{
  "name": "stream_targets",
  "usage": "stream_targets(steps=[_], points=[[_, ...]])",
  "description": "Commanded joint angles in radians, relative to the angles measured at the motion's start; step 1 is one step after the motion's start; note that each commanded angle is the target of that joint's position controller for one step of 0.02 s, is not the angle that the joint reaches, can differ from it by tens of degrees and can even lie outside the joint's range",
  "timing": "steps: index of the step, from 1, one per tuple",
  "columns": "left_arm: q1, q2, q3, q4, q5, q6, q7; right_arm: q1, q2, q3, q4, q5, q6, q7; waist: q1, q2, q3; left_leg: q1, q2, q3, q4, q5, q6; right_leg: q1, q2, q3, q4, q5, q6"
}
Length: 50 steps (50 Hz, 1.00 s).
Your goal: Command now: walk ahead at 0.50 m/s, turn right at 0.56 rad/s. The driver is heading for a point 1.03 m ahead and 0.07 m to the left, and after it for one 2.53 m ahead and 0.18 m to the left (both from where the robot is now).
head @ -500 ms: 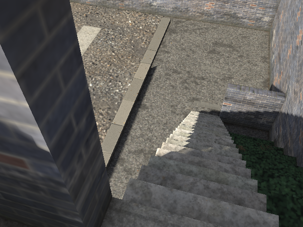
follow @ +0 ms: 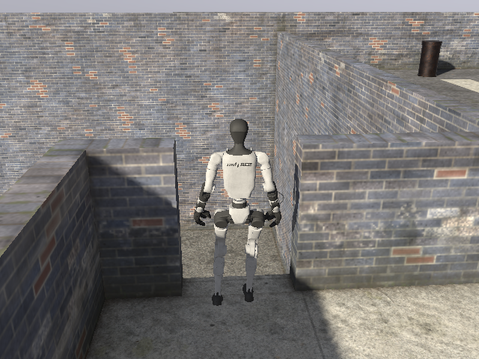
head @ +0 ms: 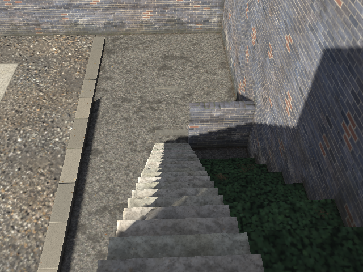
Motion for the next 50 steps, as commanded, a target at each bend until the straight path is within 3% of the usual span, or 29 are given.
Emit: stream_targets(steps=[1, 8, 10, 11, 12, 13, 14, 15, 17, 18, 19, 20, 21, 22, 23, 25, 27, 29, 30, 35, 37, 38, 41, 42, 43, 44, 46, 48, 50], points=[[0.040, 0.027, -0.011, -0.038, 0.000, 0.009, -0.013, -0.032, -0.056, 0.011, -0.110, 0.008, -0.005, -0.045, -0.024, -0.030, -0.056, -0.256, 0.065, -0.084, 0.034, -0.002, -0.030, 0.142, -0.300, 0.420, -0.226, 0.149, -0.219], [0.065, 0.125, -0.010, -0.082, 0.057, 0.022, -0.029, -0.106, -0.032, 0.030, -0.153, 0.011, 0.016, 0.001, 0.000, -0.027, 0.035, 0.032, -0.033, 0.082, -0.262, 0.362, -0.027, -0.246, -0.115, 0.249, -0.207, 0.062, -0.138], [0.008, 0.129, -0.024, -0.094, 0.102, 0.022, -0.028, 0.164, -0.042, 0.018, -0.089, -0.022, 0.011, 0.030, -0.124, -0.045, 0.023, 0.257, -0.049, 0.101, 0.058, 0.449, -0.059, -0.432, -0.111, 0.249, -0.004, 0.353, -0.136], [0.055, 0.121, 0.009, -0.053, -0.076, 0.065, 0.028, 0.132, -0.070, -0.023, -0.079, 0.060, 0.041, 0.003, -0.131, -0.012, -0.048, 0.199, -0.053, 0.107, -0.012, 0.504, -0.027, -0.213, -0.155, 0.265, -0.028, 0.596, -0.117], [0.063, 0.137, -0.025, -0.119, 0.023, 0.016, -0.014, -0.029, -0.094, 0.017, -0.191, -0.004, 0.015, 0.006, -0.033, -0.056, 0.089, -0.018, -0.033, 0.048, -0.297, -0.031, -0.063, -0.104, -0.192, 0.373, 0.069, 0.406, -0.144], [0.160, 0.155, 0.024, -0.051, -0.052, 0.086, 0.048, -0.097, -0.071, -0.010, -0.190, 0.056, 0.040, -0.014, -0.005, -0.041, 0.077, -0.045, -0.087, 0.077, -0.391, 0.056, -0.013, 0.112, -0.178, 0.336, 0.000, 0.647, -0.148], [0.175, 0.189, 0.033, -0.050, -0.041, 0.120, 0.069, -0.003, -0.078, -0.016, -0.187, 0.083, 0.055, -0.024, -0.034, -0.141, 0.049, 0.004, -0.092, 0.042, -0.511, 0.040, 0.008, 0.193, -0.189, 0.372, 0.088, 0.625, -0.132], [0.058, 0.087, -0.017, -0.079, 0.062, 0.030, -0.019, 0.178, -0.127, -0.023, -0.122, 0.017, -0.002, -0.002, -0.087, -0.012, -0.106, 0.192, -0.030, -0.049, -0.624, 0.273, 0.027, 0.101, -0.176, 0.412, 0.402, 0.529, -0.123], [0.255, -0.022, -0.040, -0.065, 0.031, -0.023, -0.071, 0.264, -0.246, -0.052, -0.117, 0.003, 0.005, 0.022, -0.052, 0.334, -0.140, 0.549, 0.374, -0.722, -0.721, 0.801, 0.493, -0.609, 0.066, 0.206, 0.991, -0.416, 0.047], [0.171, 0.080, -0.020, -0.056, 0.027, -0.010, -0.056, 0.173, -0.186, -0.060, -0.105, -0.012, 0.009, 0.034, -0.057, 0.079, 0.013, 0.388, 0.418, -0.714, -0.764, 0.554, 0.483, -0.743, -0.029, 0.255, 1.084, -0.315, 0.074], [0.098, 0.071, -0.034, -0.067, 0.047, 0.013, -0.031, 0.108, -0.106, -0.037, -0.109, 0.009, 0.007, 0.035, -0.042, -0.011, 0.001, 0.294, 0.338, -0.592, -0.754, 0.448, 0.427, -0.725, -0.072, 0.237, 1.086, -0.216, 0.101], [0.090, 0.124, 0.022, -0.103, -0.101, 0.112, 0.022, 0.122, -0.063, -0.056, -0.104, 0.198, 0.063, 0.063, 0.000, -0.105, 0.028, 0.238, 0.232, -0.383, -0.705, 0.654, 0.298, -0.453, -0.092, 0.209, 0.703, -0.140, 0.067], [0.044, 0.029, -0.066, -0.076, 0.082, 0.072, 0.013, -0.017, 0.028, 0.005, -0.121, 0.000, 0.012, 0.054, 0.015, 0.095, -0.005, 0.157, 0.215, -0.339, -0.764, 0.594, 0.322, -0.566, -0.151, 0.179, 0.893, -0.153, 0.135], [0.046, 0.024, -0.062, -0.066, 0.096, 0.062, 0.004, -0.011, 0.053, -0.005, -0.117, -0.002, 0.002, 0.024, 0.006, 0.102, 0.009, 0.150, 0.194, -0.324, -0.775, 0.511, 0.311, -0.540, -0.179, 0.162, 0.832, -0.140, 0.161], [0.003, 0.059, -0.006, -0.081, -0.019, 0.130, 0.061, 0.227, -0.135, -0.072, -0.053, 0.127, 0.022, 0.006, -0.004, -0.006, 0.098, 0.058, 0.176, -0.240, -0.791, 0.631, 0.237, -0.335, -0.117, 0.123, 0.667, -0.028, 0.115], [0.052, 0.001, -0.037, -0.070, -0.101, 0.171, 0.063, 0.219, -0.150, -0.103, -0.039, 0.186, 0.094, 0.016, -0.013, -0.052, 0.070, 0.062, 0.086, -0.093, -0.743, 0.841, 0.148, -0.192, -0.164, 0.073, 0.432, 0.140, 0.058], [0.069, 0.035, -0.007, -0.006, -0.015, 0.183, 0.052, 0.155, -0.160, -0.088, -0.078, 0.087, 0.083, -0.003, 0.035, 0.191, 0.037, 0.068, 0.076, -0.041, -0.657, 0.859, 0.132, -0.123, -0.081, -0.066, 0.658, 0.148, 0.043], [-0.053, 0.028, -0.010, -0.024, 0.006, 0.197, 0.058, 0.205, -0.087, -0.071, -0.079, 0.089, 0.069, -0.006, -0.010, 0.137, 0.069, 0.082, 0.060, -0.070, -0.650, 0.728, 0.137, -0.143, -0.122, -0.077, 0.578, 0.133, 0.041], [0.055, -0.002, -0.048, -0.042, 0.118, 0.095, -0.020, 0.138, -0.021, -0.022, -0.081, -0.095, 0.006, 0.028, 0.023, 0.164, 0.139, -0.134, 0.112, -0.125, -0.550, 0.626, 0.231, -0.133, -0.104, -0.074, 0.750, 0.031, 0.112], [0.310, 0.038, -0.023, -0.009, -0.003, 0.027, 0.017, -0.040, -0.251, -0.100, -0.115, -0.002, -0.015, 0.060, 0.131, 0.066, -0.003, -0.195, 0.034, -0.142, -0.137, 0.701, 0.307, 0.283, 0.006, -0.216, 0.243, -0.350, 0.146], [0.365, 0.152, -0.025, -0.009, 0.001, 0.008, 0.016, 0.197, 0.044, -0.037, -0.104, 0.006, -0.033, 0.092, -0.025, -0.187, -0.185, -0.512, -0.147, -0.084, 0.508, -0.164, 0.100, 0.524, -0.416, 0.383, 0.182, 0.885, -0.277], [0.342, 0.146, -0.020, -0.011, 0.045, -0.002, -0.004, 0.131, 0.007, -0.040, -0.155, 0.045, -0.031, 0.084, 0.022, -0.086, -0.043, -0.682, -0.124, -0.208, 0.512, -0.136, 0.041, 0.317, -0.559, 0.630, 0.120, 0.726, -0.382], [0.103, -0.067, -0.091, -0.032, 0.048, 0.019, 0.020, 0.081, -0.007, -0.014, -0.108, -0.014, 0.026, 0.038, -0.060, 0.028, 0.005, -0.531, 0.040, -0.144, 0.159, 0.111, -0.032, 0.010, -0.431, 0.302, 0.230, 0.419, -0.166], [0.044, -0.028, -0.087, -0.058, 0.039, 0.021, 0.033, 0.075, 0.024, 0.001, -0.095, -0.036, 0.031, 0.047, -0.074, -0.082, 0.019, -0.347, 0.012, -0.059, 0.157, 0.148, -0.042, -0.163, -0.354, 0.185, 0.227, 0.362, -0.133], [0.256, 0.173, -0.009, 0.009, -0.017, 0.016, 0.030, 0.103, -0.044, -0.072, -0.081, 0.065, 0.102, -0.005, -0.064, 0.013, -0.015, -0.209, -0.082, -0.007, 0.071, 0.419, 0.033, -0.124, -0.417, 0.158, 0.276, 0.268, -0.105], [0.124, -0.110, -0.114, -0.053, 0.053, -0.007, 0.058, 0.028, -0.002, 0.002, -0.074, -0.066, 0.042, 0.056, 0.001, -0.074, 0.092, -0.358, 0.086, -0.097, -0.172, 0.660, 0.010, -0.130, -0.265, 0.051, 0.246, -0.079, -0.031], [0.190, -0.049, -0.106, -0.048, 0.036, -0.013, 0.095, -0.017, -0.034, -0.019, -0.060, -0.025, 0.007, 0.088, 0.041, 0.010, 0.069, -0.094, 0.014, 0.026, -0.476, 0.924, 0.017, -0.247, -0.199, -0.088, 0.351, -0.224, -0.019], [0.210, 0.074, -0.077, -0.001, 0.094, 0.015, 0.051, -0.085, -0.005, -0.020, -0.075, -0.003, 0.018, 0.103, 0.014, -0.052, 0.112, 0.107, -0.025, 0.087, -0.461, 0.837, -0.007, -0.348, -0.280, -0.069, 0.346, -0.334, -0.032], [0.284, 0.081, -0.076, 0.025, 0.070, 0.035, 0.023, -0.135, -0.044, -0.024, -0.093, -0.012, 0.051, 0.094, 0.050, -0.038, 0.188, -0.014, 0.018, 0.046, -0.638, 0.651, 0.001, -0.145, -0.385, 0.066, 0.362, -0.327, -0.062]])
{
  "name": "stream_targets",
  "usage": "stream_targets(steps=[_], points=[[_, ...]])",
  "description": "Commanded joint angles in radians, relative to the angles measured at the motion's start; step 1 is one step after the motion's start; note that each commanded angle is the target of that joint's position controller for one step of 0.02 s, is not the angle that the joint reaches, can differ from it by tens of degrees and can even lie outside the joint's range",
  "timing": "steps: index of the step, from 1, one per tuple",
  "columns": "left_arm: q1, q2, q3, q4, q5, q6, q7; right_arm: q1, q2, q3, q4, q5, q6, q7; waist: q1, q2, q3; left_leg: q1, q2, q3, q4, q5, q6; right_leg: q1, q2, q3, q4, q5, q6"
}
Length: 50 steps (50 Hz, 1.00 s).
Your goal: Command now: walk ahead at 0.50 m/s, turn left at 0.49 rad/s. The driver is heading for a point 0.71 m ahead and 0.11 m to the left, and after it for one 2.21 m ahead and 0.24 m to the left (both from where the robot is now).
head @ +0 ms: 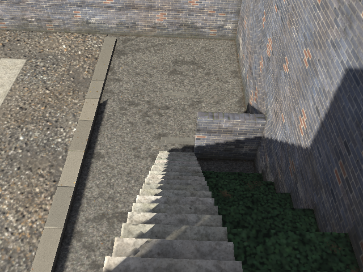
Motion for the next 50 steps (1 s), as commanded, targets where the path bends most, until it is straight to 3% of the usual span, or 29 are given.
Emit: stream_targets(steps=[1, 2, 3, 4, 5, 6, 7, 8, 10, 11, 14, 15, 19, 22, 24, 28, 30, 31, 32, 34, 35, 36, 38, 40, 42, 43, 44, 45, 50], points=[[0.051, 0.198, 0.040, 0.008, 0.041, 0.005, -0.042, 0.091, -0.064, -0.021, -0.001, -0.031, 0.026, -0.009, -0.078, -0.103, 0.187, 0.255, -0.001, 0.026, 0.064, 0.147, 0.030, -0.211, -0.296, 0.331, -0.246, 0.538, -0.144], [-0.053, 0.161, 0.037, -0.005, -0.032, 0.024, -0.029, 0.052, -0.076, -0.019, -0.011, -0.019, 0.032, -0.019, -0.069, -0.014, 0.232, 0.019, 0.086, -0.066, -0.380, -0.048, 0.042, 0.022, -0.340, 0.395, -0.202, 0.470, -0.125], [-0.021, 0.143, 0.038, 0.033, -0.023, 0.052, -0.031, 0.128, -0.080, -0.026, 0.050, 0.010, 0.019, -0.036, -0.073, 0.035, 0.195, 0.217, 0.061, 0.020, -0.512, 0.098, 0.032, 0.042, -0.284, 0.328, -0.072, 0.405, -0.110], [-0.066, 0.214, 0.047, 0.042, 0.080, 0.048, -0.076, 0.533, -0.125, -0.068, 0.183, -0.003, 0.008, -0.048, -0.229, -0.073, 0.072, 0.722, -0.021, 0.125, -0.119, 0.281, 0.042, -0.190, -0.259, 0.222, 0.172, 0.728, -0.077], [-0.178, 0.196, 0.057, 0.060, 0.014, 0.059, -0.074, 0.599, -0.195, -0.120, 0.212, 0.002, 0.007, -0.050, -0.371, 0.237, 0.060, 0.698, 0.006, 0.047, -0.586, 0.054, 0.131, -0.170, -0.098, 0.138, 0.666, 0.411, -0.028], [-0.075, 0.117, 0.059, 0.043, 0.037, 0.062, -0.107, 0.586, -0.334, -0.154, 0.209, 0.010, 0.011, -0.054, -0.257, 0.314, -0.027, 0.987, 0.046, -0.067, -0.206, 0.498, 0.222, -0.495, 0.057, 0.104, 0.932, 0.042, 0.007], [-0.089, 0.035, 0.036, -0.001, 0.021, 0.035, -0.121, 0.583, -0.361, -0.168, 0.201, 0.006, 0.007, -0.053, -0.235, 0.177, -0.130, 1.121, 0.136, -0.189, -0.107, 0.657, 0.308, -0.650, 0.064, 0.169, 0.941, 0.070, 0.011], [-0.181, 0.104, 0.046, -0.078, -0.026, 0.009, -0.112, 0.484, -0.289, -0.150, 0.189, 0.004, -0.008, -0.038, -0.237, 0.039, -0.082, 1.017, 0.181, -0.210, -0.114, 0.439, 0.315, -0.754, 0.022, 0.196, 0.819, 0.130, 0.007], [-0.147, 0.094, 0.037, -0.151, -0.073, -0.001, -0.042, 0.320, -0.172, -0.108, 0.161, 0.026, -0.027, -0.017, -0.110, 0.170, 0.056, 0.552, 0.349, -0.528, -0.188, -0.126, 0.445, -0.867, -0.061, 0.342, 0.770, 0.258, -0.009], [-0.120, 0.035, 0.011, -0.089, -0.015, 0.023, -0.032, 0.263, 0.034, -0.037, 0.168, -0.003, -0.037, -0.027, -0.077, -0.040, 0.144, 0.399, 0.295, -0.413, -0.199, -0.129, 0.364, -0.860, -0.177, 0.430, 0.361, 0.629, -0.015], [-0.133, 0.025, 0.016, -0.026, 0.013, 0.083, -0.079, 0.387, 0.048, -0.004, 0.203, 0.033, -0.049, -0.046, -0.116, 0.018, 0.161, -0.029, 0.061, -0.258, -0.186, -0.304, 0.326, -0.422, -0.118, 0.236, -0.034, 1.037, 0.007], [-0.132, -0.007, 0.001, -0.022, 0.020, 0.077, -0.106, 0.339, 0.017, 0.004, 0.200, 0.000, -0.053, -0.048, -0.076, 0.093, 0.145, -0.257, -0.005, -0.229, -0.154, -0.386, 0.292, -0.160, -0.075, 0.179, 0.094, 1.114, 0.001], [-0.354, 0.093, 0.024, -0.107, 0.042, 0.069, -0.114, 0.491, -0.001, -0.001, 0.214, 0.020, -0.093, -0.121, -0.215, -0.099, 0.095, 0.152, -0.016, -0.403, 0.151, -0.642, 0.297, -0.435, -0.081, 0.357, -0.492, 1.421, 0.012], [-0.354, 0.092, 0.030, -0.168, 0.016, 0.085, -0.068, 0.386, -0.051, -0.007, 0.128, 0.003, -0.057, -0.088, -0.168, 0.078, 0.166, -0.151, -0.044, -0.431, 0.111, -0.774, 0.308, -0.011, -0.019, 0.270, -0.622, 1.201, 0.030], [-0.283, 0.103, 0.039, -0.167, 0.036, 0.096, -0.073, 0.373, -0.064, -0.008, 0.087, 0.006, -0.040, -0.078, -0.133, 0.058, 0.179, -0.091, -0.037, -0.496, 0.222, -0.701, 0.299, 0.039, -0.035, 0.271, -0.706, 1.201, 0.002], [-0.052, 0.166, 0.087, -0.028, -0.014, 0.067, -0.082, 0.364, -0.130, 0.015, 0.049, 0.035, 0.035, -0.023, -0.060, -0.028, 0.081, 0.009, -0.076, -0.498, 0.669, -0.557, 0.206, 0.472, -0.127, 0.262, -1.196, 1.258, -0.051], [0.316, 0.284, 0.133, 0.130, 0.049, 0.022, -0.116, 0.480, 0.009, 0.021, 0.039, 0.055, 0.031, 0.055, -0.022, -0.291, -0.056, -0.508, -0.290, -0.200, 1.364, -1.095, 0.034, 0.993, -0.295, 0.301, -0.657, 2.007, -0.246], [0.342, 0.413, 0.181, 0.139, 0.032, 0.028, -0.112, 0.619, -0.021, -0.004, 0.027, 0.071, 0.017, 0.052, -0.064, -0.241, -0.133, -0.716, -0.294, -0.143, 1.510, -1.105, 0.015, 1.123, -0.357, 0.375, -0.517, 2.114, -0.327], [0.220, 0.447, 0.208, 0.113, 0.044, 0.042, -0.112, 0.519, -0.045, 0.004, -0.042, 0.068, 0.010, 0.039, -0.017, -0.188, -0.078, -0.907, -0.244, -0.140, 1.525, -1.051, -0.016, 1.040, -0.481, 0.666, -0.637, 1.622, -0.455], [0.016, 0.142, 0.112, 0.089, 0.040, 0.041, -0.083, 0.314, 0.051, 0.052, -0.066, 0.049, 0.002, 0.006, -0.061, 0.080, 0.108, -0.933, -0.046, -0.193, 1.316, -0.720, 0.040, 0.608, -0.397, 0.535, -0.769, 0.894, -0.323], [0.078, 0.115, 0.095, 0.129, 0.041, 0.036, -0.079, 0.395, 0.086, 0.063, -0.026, 0.066, 0.015, 0.000, -0.113, 0.042, 0.205, -0.809, -0.006, -0.191, 1.257, -0.610, 0.055, 0.339, -0.352, 0.512, -0.817, 0.916, -0.320], [0.090, 0.017, 0.063, 0.161, 0.063, 0.011, -0.039, 0.391, 0.101, 0.073, -0.024, 0.027, 0.024, -0.002, -0.138, 0.064, 0.286, -0.825, 0.053, -0.207, 0.911, -0.287, 0.066, 0.211, -0.211, 0.435, -0.771, 0.838, -0.238], [0.158, 0.048, 0.049, 0.192, 0.005, -0.041, 0.002, 0.298, 0.035, 0.061, -0.001, 0.019, 0.050, 0.042, -0.068, -0.013, 0.260, -0.592, 0.028, -0.064, 0.609, 0.087, 0.045, -0.110, -0.123, 0.394, -0.820, 0.561, -0.228], [0.082, 0.108, 0.038, 0.195, 0.033, -0.080, 0.011, 0.211, 0.031, 0.075, -0.029, 0.010, 0.054, 0.061, -0.116, -0.070, 0.218, -0.425, 0.046, -0.103, 0.602, 0.271, 0.029, -0.297, -0.122, 0.450, -0.791, 0.555, -0.223], [0.055, 0.174, 0.037, 0.122, 0.008, -0.109, 0.026, 0.090, -0.059, 0.058, -0.052, 0.018, 0.047, 0.055, -0.100, -0.048, 0.166, -0.345, 0.022, -0.074, 0.361, 0.449, 0.023, -0.254, -0.131, 0.413, -0.754, 0.605, -0.211], [0.017, 0.174, 0.089, 0.183, -0.325, -0.025, -0.014, 0.149, -0.178, -0.083, -0.001, 0.285, 0.071, -0.051, -0.164, 0.086, 0.047, 0.007, -0.004, -0.084, 0.117, 0.349, 0.015, -0.125, -0.101, 0.443, -0.778, 0.854, -0.177], [0.068, 0.170, 0.008, 0.122, 0.028, -0.079, -0.010, -0.002, -0.037, 0.073, -0.062, -0.038, 0.069, 0.003, -0.097, -0.181, 0.203, -0.055, -0.006, -0.009, 0.325, 0.434, 0.011, -0.383, -0.119, 0.357, -0.769, 0.475, -0.201], [0.096, 0.182, 0.027, 0.152, 0.033, -0.081, 0.004, 0.082, -0.047, 0.041, -0.015, -0.073, 0.064, 0.022, -0.104, -0.122, 0.251, -0.178, -0.007, -0.059, 0.296, 0.369, 0.025, -0.237, -0.153, 0.412, -0.705, 0.431, -0.206], [0.343, 0.055, -0.017, 0.236, -0.029, -0.051, 0.038, -0.164, -0.008, 0.047, -0.032, -0.048, 0.050, 0.018, 0.065, -0.092, 0.234, -0.317, -0.009, -0.017, -0.131, 0.243, -0.013, 0.203, -0.129, 0.500, -0.480, 0.556, -0.250]])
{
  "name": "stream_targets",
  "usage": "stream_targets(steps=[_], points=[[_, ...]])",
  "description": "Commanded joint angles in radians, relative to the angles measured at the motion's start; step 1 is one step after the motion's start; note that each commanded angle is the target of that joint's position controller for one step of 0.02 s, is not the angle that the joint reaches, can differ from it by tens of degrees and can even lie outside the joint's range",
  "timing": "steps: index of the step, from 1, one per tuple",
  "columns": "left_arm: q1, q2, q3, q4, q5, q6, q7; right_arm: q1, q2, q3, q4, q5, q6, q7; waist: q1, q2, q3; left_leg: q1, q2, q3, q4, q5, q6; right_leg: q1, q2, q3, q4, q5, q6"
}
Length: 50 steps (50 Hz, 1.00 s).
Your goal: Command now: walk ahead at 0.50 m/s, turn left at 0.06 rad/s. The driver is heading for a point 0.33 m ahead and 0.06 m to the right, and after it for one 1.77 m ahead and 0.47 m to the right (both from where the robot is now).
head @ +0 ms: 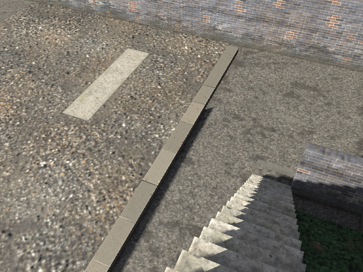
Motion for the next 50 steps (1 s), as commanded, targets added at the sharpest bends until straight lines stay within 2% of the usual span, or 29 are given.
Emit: stream_targets(steps=[1, 2, 3, 4, 5, 6, 7, 8, 9, 10, 12, 14, 15, 17, 19, 24, 27, 30, 32, 34, 35, 36, 37, 39, 41, 42, 44, 47, 50], points=[[0.131, 0.075, -0.001, 0.007, -0.023, 0.016, 0.008, -0.201, -0.043, -0.016, -0.072, -0.014, -0.004, 0.001, 0.047, -0.069, 0.233, -0.093, 0.019, 0.029, -0.227, -0.044, -0.017, 0.020, -0.227, 0.356, -0.144, 0.390, -0.194], [0.088, 0.095, 0.007, 0.002, -0.031, 0.026, -0.003, -0.238, -0.032, -0.014, -0.083, -0.013, 0.003, 0.008, 0.046, -0.061, 0.239, -0.005, 0.024, 0.037, -0.328, -0.102, -0.010, 0.002, -0.209, 0.347, -0.120, 0.438, -0.182], [-0.051, -0.007, 0.022, -0.038, -0.248, 0.098, -0.005, -0.204, -0.114, -0.122, -0.101, 0.299, -0.018, -0.013, 0.074, -0.023, 0.214, 0.136, 0.039, -0.110, -0.569, -0.049, 0.060, 0.044, -0.108, 0.323, -0.007, 0.701, -0.156], [-0.026, 0.145, 0.044, -0.043, -0.072, 0.110, 0.019, -0.209, -0.062, -0.070, -0.066, 0.224, -0.026, -0.063, 0.085, 0.016, 0.206, 0.233, -0.022, 0.127, -0.497, 0.082, -0.006, 0.034, -0.181, 0.197, 0.084, 0.688, -0.104], [-0.004, 0.104, 0.046, -0.029, -0.068, 0.116, 0.018, -0.146, -0.018, -0.067, -0.045, 0.172, -0.043, -0.086, 0.102, -0.034, 0.120, 0.457, 0.019, 0.041, -0.406, 0.116, 0.026, -0.062, -0.156, 0.251, 0.232, 0.668, -0.104], [0.119, 0.037, 0.000, 0.049, -0.033, 0.094, -0.011, 0.039, -0.006, -0.030, 0.028, -0.093, -0.037, -0.036, -0.050, 0.024, 0.188, 0.442, 0.094, -0.008, -0.802, -0.068, 0.026, -0.012, -0.109, 0.340, 0.270, 0.381, -0.036], [0.055, 0.076, 0.009, 0.039, 0.024, 0.122, -0.075, 0.274, -0.069, -0.072, 0.121, -0.071, -0.049, -0.025, -0.122, -0.035, 0.157, 0.919, 0.107, 0.070, -0.658, 0.206, 0.041, -0.318, -0.104, 0.322, 0.408, 0.456, 0.006], [0.002, 0.182, 0.049, 0.025, -0.006, 0.123, -0.129, 0.593, -0.170, -0.123, 0.216, -0.015, -0.059, -0.038, -0.293, 0.236, 0.084, 1.297, 0.145, 0.086, -0.696, 0.148, 0.093, -0.587, 0.023, 0.239, 0.749, 0.144, 0.082], [0.064, 0.172, 0.079, 0.019, -0.040, 0.117, -0.177, 0.678, -0.273, -0.146, 0.225, 0.006, -0.051, -0.026, -0.280, 0.331, -0.200, 1.659, 0.290, -0.005, -0.191, 0.708, 0.219, -0.795, 0.099, 0.231, 1.140, -0.182, 0.111], [0.050, 0.142, 0.085, -0.070, -0.068, 0.088, -0.182, 0.617, -0.356, -0.174, 0.220, 0.001, -0.045, -0.010, -0.225, 0.192, -0.364, 1.713, 0.428, -0.002, 0.005, 0.951, 0.342, -0.879, 0.067, 0.181, 1.280, -0.237, 0.119], [-0.155, 0.029, 0.046, -0.229, -0.069, 0.070, -0.154, 0.246, -0.284, -0.160, 0.135, -0.010, -0.036, -0.024, -0.185, 0.080, -0.181, 1.320, 0.523, -0.153, -0.144, 0.373, 0.383, -1.032, -0.110, 0.208, 1.024, -0.129, 0.117], [-0.101, -0.022, 0.017, -0.133, -0.055, 0.092, -0.129, 0.180, 0.004, -0.054, 0.141, -0.003, -0.055, -0.047, -0.104, -0.090, 0.187, 0.646, 0.347, 0.040, -0.304, 0.009, 0.247, -0.756, -0.217, 0.279, 0.449, 0.308, 0.118], [-0.040, 0.071, 0.065, -0.062, -0.066, 0.098, -0.137, 0.219, 0.026, -0.053, 0.153, 0.022, -0.073, -0.073, -0.085, -0.095, 0.271, 0.322, 0.238, 0.179, -0.302, -0.005, 0.223, -0.478, -0.176, 0.220, 0.236, 0.691, 0.126], [0.029, 0.002, 0.055, -0.034, -0.007, 0.125, -0.176, 0.197, -0.099, -0.070, 0.164, -0.005, -0.131, -0.085, 0.016, 0.149, 0.237, -0.023, 0.162, 0.218, -0.242, -0.161, 0.175, -0.150, -0.106, 0.064, 0.416, 0.880, 0.105], [-0.148, 0.045, 0.055, -0.148, 0.053, 0.133, -0.150, 0.289, -0.093, -0.078, 0.191, -0.009, -0.146, -0.122, -0.086, 0.080, 0.205, 0.280, 0.323, 0.065, -0.252, -0.438, 0.263, -0.495, -0.186, 0.206, 0.235, 0.941, 0.040], [-0.352, 0.054, 0.055, -0.233, 0.051, 0.160, -0.100, 0.345, -0.008, -0.029, 0.214, -0.033, -0.131, -0.145, -0.143, 0.068, 0.238, 0.285, 0.305, 0.113, -0.094, -0.821, 0.108, -0.408, -0.199, 0.146, -0.138, 1.281, 0.028], [-0.416, 0.058, 0.069, -0.271, 0.043, 0.147, -0.100, 0.307, -0.091, -0.045, 0.197, -0.038, -0.142, -0.133, -0.133, 0.078, 0.258, 0.223, 0.327, 0.118, -0.026, -0.951, 0.052, -0.257, -0.171, 0.089, -0.162, 1.195, 0.005], [-0.635, 0.046, 0.070, -0.317, 0.075, 0.137, -0.099, 0.416, -0.131, -0.076, 0.221, 0.000, -0.116, -0.176, -0.281, 0.102, 0.305, 0.455, 0.382, 0.035, 0.044, -0.918, 0.020, -0.389, -0.194, 0.068, -0.454, 1.073, 0.026], [-0.580, 0.058, 0.086, -0.267, 0.073, 0.131, -0.090, 0.403, -0.143, -0.087, 0.193, -0.030, -0.074, -0.171, -0.262, 0.109, 0.244, 0.403, 0.391, 0.058, 0.158, -0.877, -0.032, -0.205, -0.191, 0.062, -0.485, 1.064, 0.020], [-0.152, 0.181, 0.156, -0.028, 0.026, 0.086, -0.064, 0.237, -0.214, -0.118, 0.139, -0.041, -0.031, -0.120, -0.124, -0.015, 0.095, 0.346, 0.266, 0.204, 0.520, -1.047, -0.161, 0.208, -0.145, 0.016, -0.543, 1.247, 0.073], [0.009, 0.280, 0.189, 0.063, 0.027, 0.071, -0.033, 0.159, -0.214, -0.117, 0.122, 0.044, -0.001, -0.101, -0.022, -0.195, 0.094, 0.372, 0.135, 0.267, 0.769, -1.247, -0.186, 0.330, -0.189, -0.007, -0.993, 1.458, 0.108], [0.212, 0.463, 0.252, 0.125, 0.012, 0.038, -0.022, 0.330, -0.124, -0.124, 0.079, 0.035, 0.027, -0.061, -0.076, -0.373, -0.164, 0.033, -0.026, 0.265, 1.225, -1.530, -0.181, 0.929, -0.201, 0.019, -0.359, 1.982, -0.036], [0.213, 0.508, 0.256, 0.083, 0.032, 0.003, -0.018, 0.283, -0.073, -0.108, 0.012, 0.059, 0.005, -0.042, -0.049, -0.313, -0.326, -0.194, -0.063, 0.166, 1.406, -1.513, -0.166, 1.091, -0.323, 0.175, -0.175, 2.204, -0.143], [-0.010, 0.419, 0.229, -0.040, 0.061, -0.012, -0.031, -0.018, -0.100, -0.100, -0.146, 0.107, -0.045, -0.073, -0.004, -0.180, -0.217, -0.424, 0.029, 0.092, 1.391, -1.524, -0.111, 0.793, -0.445, 0.245, -0.179, 1.942, -0.179], [-0.158, 0.279, 0.157, -0.101, 0.052, 0.026, -0.093, 0.076, -0.170, -0.114, -0.094, 0.153, -0.067, -0.108, -0.124, -0.115, 0.109, -0.330, 0.100, -0.017, 1.152, -1.242, -0.063, 0.174, -0.512, 0.373, -0.341, 1.717, -0.193], [-0.109, 0.161, 0.117, -0.104, 0.015, 0.029, -0.103, 0.270, -0.125, -0.113, -0.024, 0.111, -0.067, -0.134, -0.171, -0.146, 0.124, -0.261, 0.114, -0.135, 0.902, -0.945, -0.066, 0.033, -0.532, 0.402, -0.340, 1.547, -0.222], [-0.087, 0.188, 0.111, -0.114, -0.022, 0.002, -0.077, 0.250, -0.129, -0.114, 0.003, 0.102, -0.061, -0.128, -0.194, -0.084, 0.153, -0.132, 0.027, -0.038, 0.647, -0.633, -0.075, -0.178, -0.369, 0.331, -0.376, 1.297, -0.124], [-0.244, 0.264, 0.105, -0.184, 0.009, -0.014, -0.062, 0.194, -0.110, -0.106, -0.001, 0.042, -0.072, -0.058, -0.225, -0.119, 0.107, 0.093, -0.072, 0.059, 0.674, -0.371, -0.066, -0.421, -0.177, 0.234, -0.269, 1.068, 0.012], [0.011, 0.142, 0.073, -0.025, 0.016, -0.012, -0.016, 0.011, -0.098, -0.083, -0.082, 0.032, -0.058, -0.031, -0.114, -0.090, 0.115, -0.293, -0.014, -0.058, 0.499, -0.377, -0.067, -0.099, -0.233, 0.412, -0.130, 0.756, -0.044]])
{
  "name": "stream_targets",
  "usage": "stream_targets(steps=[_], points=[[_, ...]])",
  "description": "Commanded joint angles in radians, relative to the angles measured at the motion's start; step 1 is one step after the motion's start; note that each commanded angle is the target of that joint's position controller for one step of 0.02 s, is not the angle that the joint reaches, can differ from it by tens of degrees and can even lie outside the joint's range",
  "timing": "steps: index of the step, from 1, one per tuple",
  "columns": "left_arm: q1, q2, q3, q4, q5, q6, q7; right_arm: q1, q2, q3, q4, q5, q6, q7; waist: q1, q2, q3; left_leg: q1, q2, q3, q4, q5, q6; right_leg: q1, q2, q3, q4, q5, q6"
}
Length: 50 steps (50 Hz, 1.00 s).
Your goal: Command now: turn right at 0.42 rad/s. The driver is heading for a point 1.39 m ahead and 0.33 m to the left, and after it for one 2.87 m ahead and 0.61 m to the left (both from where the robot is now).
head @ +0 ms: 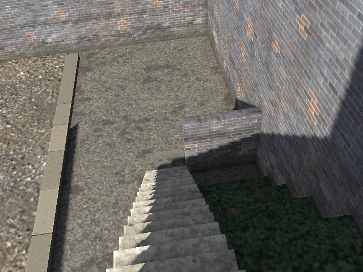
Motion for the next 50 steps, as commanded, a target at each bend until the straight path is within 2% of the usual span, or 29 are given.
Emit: stream_targets(steps=[1, 7, 8, 9, 10, 11, 13, 14, 15, 16, 17, 19, 21, 22, 26, 28, 30, 31, 33, 34, 36, 37, 38, 39, 42, 43, 45, 47, 50], points=[[0.211, 0.047, -0.005, 0.068, -0.016, 0.008, 0.043, 0.103, 0.021, 0.034, 0.013, -0.002, 0.013, 0.049, 0.009, 0.011, 0.079, -0.210, 0.042, -0.065, -0.318, 0.377, -0.010, 0.070, -0.215, 0.280, 0.018, 0.398, -0.081], [-0.031, 0.047, -0.040, 0.014, -0.004, 0.057, 0.010, 0.069, 0.017, 0.070, 0.063, -0.040, 0.016, 0.079, -0.024, -0.102, 0.132, 0.262, 0.037, -0.048, -0.438, 0.370, 0.007, -0.335, -0.162, 0.358, 0.062, 0.060, -0.172], [-0.119, 0.076, 0.004, -0.034, -0.166, 0.098, 0.018, 0.024, 0.005, 0.010, 0.060, 0.127, 0.039, -0.023, -0.041, 0.047, 0.030, 0.438, 0.008, 0.019, -0.683, 0.533, 0.043, -0.206, -0.123, 0.203, 0.118, 0.281, -0.099], [-0.102, 0.072, -0.003, -0.041, -0.152, 0.120, 0.024, 0.010, 0.025, 0.025, 0.061, 0.148, 0.045, -0.050, 0.014, -0.051, 0.017, 0.523, 0.012, 0.028, -0.735, 0.527, 0.049, -0.209, -0.118, 0.190, 0.155, 0.335, -0.082], [-0.135, -0.021, -0.085, -0.020, 0.014, 0.090, -0.011, 0.152, 0.057, 0.066, 0.122, -0.093, 0.030, 0.040, -0.085, -0.279, 0.190, 0.570, 0.072, -0.009, -0.658, 0.274, 0.030, -0.412, -0.164, 0.323, 0.220, 0.215, -0.086], [-0.141, -0.025, -0.072, -0.030, -0.014, 0.092, -0.025, 0.246, 0.023, 0.036, 0.145, -0.058, 0.018, 0.055, -0.095, -0.082, 0.169, 0.634, 0.034, 0.076, -0.842, 0.149, 0.011, -0.348, -0.117, 0.224, 0.233, 0.268, -0.067], [-0.144, 0.113, -0.045, -0.035, -0.077, 0.126, -0.061, 0.370, 0.014, 0.007, 0.216, 0.021, 0.006, 0.032, -0.122, -0.007, 0.143, 0.888, 0.052, 0.121, -1.242, 0.269, 0.023, -0.305, -0.139, 0.229, 0.358, 0.256, -0.065], [-0.074, 0.113, -0.045, -0.025, -0.056, 0.132, -0.105, 0.587, -0.034, -0.018, 0.280, 0.032, -0.010, 0.032, -0.153, 0.155, -0.005, 1.169, 0.117, 0.043, -1.153, 0.522, 0.098, -0.355, -0.082, 0.143, 0.643, 0.337, 0.010], [0.055, 0.070, -0.025, -0.004, -0.025, 0.126, -0.130, 0.664, -0.107, -0.043, 0.270, 0.016, -0.013, 0.034, -0.086, 0.283, -0.156, 1.436, 0.195, -0.032, -0.761, 1.074, 0.275, -0.608, 0.022, -0.036, 1.084, -0.383, 0.100], [-0.029, 0.096, -0.001, -0.164, -0.031, 0.116, -0.086, 0.364, -0.190, -0.058, 0.116, 0.031, -0.014, 0.028, -0.037, 0.195, -0.205, 1.321, 0.294, -0.318, -0.750, 0.835, 0.444, -0.730, 0.064, -0.072, 1.151, -0.453, 0.158], [-0.280, 0.095, -0.006, -0.268, -0.028, 0.118, -0.044, 0.305, -0.194, -0.076, 0.092, -0.005, -0.021, 0.008, -0.111, 0.086, -0.139, 1.230, 0.366, -0.400, -0.825, 0.714, 0.485, -0.833, 0.018, -0.049, 1.149, -0.505, 0.177], [-0.379, 0.048, -0.012, -0.307, -0.072, 0.110, 0.027, 0.547, -0.047, -0.038, 0.171, -0.065, -0.016, -0.003, -0.137, -0.020, -0.027, 1.034, 0.339, -0.290, -0.834, 0.695, 0.434, -0.806, -0.059, -0.035, 1.156, -0.414, 0.118], [-0.212, -0.045, -0.062, -0.324, -0.081, 0.099, 0.057, 0.601, -0.005, -0.018, 0.175, -0.029, -0.035, -0.019, -0.050, 0.166, 0.028, 0.743, 0.328, -0.379, -0.878, 0.709, 0.453, -0.735, -0.062, -0.030, 1.253, -0.262, 0.111], [-0.163, -0.024, -0.061, -0.298, -0.026, 0.116, 0.045, 0.501, 0.062, 0.006, 0.133, 0.003, -0.049, -0.043, -0.058, 0.085, 0.046, 0.670, 0.272, -0.331, -0.825, 0.337, 0.376, -0.786, -0.109, 0.066, 1.045, 0.063, 0.141], [-0.330, -0.027, -0.081, -0.441, -0.016, 0.161, 0.002, 0.609, 0.023, 0.023, 0.130, -0.041, -0.077, -0.091, -0.151, 0.039, 0.047, 0.565, 0.152, -0.425, -0.748, 0.075, 0.355, -0.900, -0.125, 0.022, 0.985, 0.277, 0.194], [-0.390, -0.032, -0.087, -0.482, -0.002, 0.175, -0.033, 0.520, 0.029, 0.036, 0.082, -0.008, -0.075, -0.118, -0.134, 0.059, 0.052, 0.278, 0.072, -0.412, -0.826, -0.310, 0.277, -0.619, -0.162, -0.025, 0.640, 0.468, 0.203], [-0.395, -0.012, -0.076, -0.511, -0.005, 0.181, -0.060, 0.346, -0.099, -0.005, 0.012, 0.021, -0.056, -0.121, -0.056, 0.124, 0.056, -0.008, 0.025, -0.394, -0.974, -0.571, 0.220, -0.211, -0.123, -0.093, 0.536, 0.319, 0.234], [-0.308, 0.016, -0.063, -0.480, 0.003, 0.180, -0.072, 0.251, -0.132, -0.015, -0.013, -0.014, -0.049, -0.113, -0.008, 0.157, 0.018, -0.086, 0.012, -0.371, -0.946, -0.479, 0.188, -0.023, -0.117, -0.077, 0.664, 0.483, 0.240], [-0.434, 0.042, -0.036, -0.572, -0.025, 0.200, -0.056, 0.256, -0.205, -0.069, -0.039, 0.059, -0.026, -0.124, -0.043, 0.092, 0.049, 0.234, 0.059, -0.431, -0.937, -0.344, 0.240, -0.177, -0.080, -0.105, 0.055, -0.078, 0.219], [-0.447, 0.071, -0.017, -0.553, -0.052, 0.199, -0.027, 0.345, -0.182, -0.071, 0.001, 0.049, -0.008, -0.115, -0.087, 0.163, 0.028, 0.354, 0.093, -0.514, -0.948, -0.269, 0.267, -0.122, -0.043, -0.094, -0.101, 0.013, 0.196], [-0.176, 0.176, 0.061, -0.417, -0.085, 0.181, 0.037, 0.458, -0.096, -0.064, 0.045, 0.033, -0.002, -0.092, -0.003, 0.121, -0.168, 0.490, 0.091, -0.521, -0.701, -0.112, 0.211, 0.235, -0.078, -0.019, -0.380, 0.290, 0.054], [-0.007, 0.190, 0.074, -0.371, -0.072, 0.152, 0.069, 0.538, 0.087, -0.019, 0.021, 0.047, -0.030, -0.075, 0.007, -0.055, -0.352, 0.269, -0.024, -0.332, -0.470, -0.375, 0.132, 0.658, -0.303, 0.116, -0.250, 0.803, -0.110], [0.178, 0.301, 0.093, -0.350, -0.048, 0.145, 0.067, 0.320, 0.170, -0.001, -0.195, 0.053, -0.022, -0.073, 0.110, -0.348, -0.172, -0.420, -0.325, -0.265, -0.237, -0.809, 0.046, 0.820, -0.598, 0.765, -0.429, 0.789, -0.420], [0.287, 0.215, 0.073, -0.276, 0.027, 0.145, 0.036, 0.146, 0.107, -0.014, -0.197, 0.052, 0.017, -0.099, 0.220, -0.080, 0.094, -0.785, -0.269, -0.377, -0.086, -0.643, 0.000, 0.813, -0.672, 0.858, -0.515, 0.688, -0.462], [-0.023, 0.077, 0.042, -0.279, -0.102, 0.131, -0.041, 0.247, 0.015, -0.027, -0.116, 0.010, 0.081, -0.118, 0.008, -0.227, 0.094, -0.571, -0.182, -0.189, 0.192, -0.357, 0.036, 0.301, -0.441, 0.329, -0.483, 0.417, -0.241], [-0.171, 0.030, 0.030, -0.291, -0.079, 0.098, -0.043, 0.340, 0.025, -0.009, -0.097, -0.019, 0.090, -0.071, -0.094, -0.189, 0.030, -0.376, -0.149, -0.086, 0.462, -0.247, 0.041, 0.046, -0.363, 0.186, -0.495, 0.307, -0.177], [-0.343, 0.073, 0.031, -0.278, -0.004, 0.049, -0.005, 0.446, 0.074, 0.034, -0.091, 0.020, 0.104, 0.019, -0.205, -0.079, 0.046, -0.175, -0.130, 0.048, 0.837, -0.145, 0.017, -0.296, -0.296, 0.043, -0.539, 0.154, -0.123], [-0.241, 0.133, 0.034, -0.229, -0.013, 0.012, 0.061, 0.354, 0.037, 0.041, -0.153, 0.101, 0.089, 0.053, -0.121, -0.069, 0.098, -0.242, -0.122, 0.086, 0.999, -0.176, -0.045, -0.306, -0.296, 0.016, -0.550, 0.056, -0.093], [-0.051, 0.161, 0.019, -0.165, 0.007, -0.019, 0.092, 0.227, 0.031, 0.066, -0.259, 0.104, 0.094, 0.041, 0.003, -0.095, 0.124, -0.548, -0.098, -0.003, 1.060, -0.150, -0.083, 0.002, -0.360, 0.074, -0.475, 0.123, -0.110]])
Next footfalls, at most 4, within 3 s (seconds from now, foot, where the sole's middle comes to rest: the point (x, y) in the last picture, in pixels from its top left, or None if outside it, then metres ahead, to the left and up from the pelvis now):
0.28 left None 0.19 0.15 -0.96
0.72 right None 0.24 -0.12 -0.96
1.38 left None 0.05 0.17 -0.74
1.92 right None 0.26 -0.14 -0.96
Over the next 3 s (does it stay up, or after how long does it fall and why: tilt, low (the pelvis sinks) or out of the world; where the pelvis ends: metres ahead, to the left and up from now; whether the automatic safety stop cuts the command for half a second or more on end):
stays up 0.65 0.03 -0.62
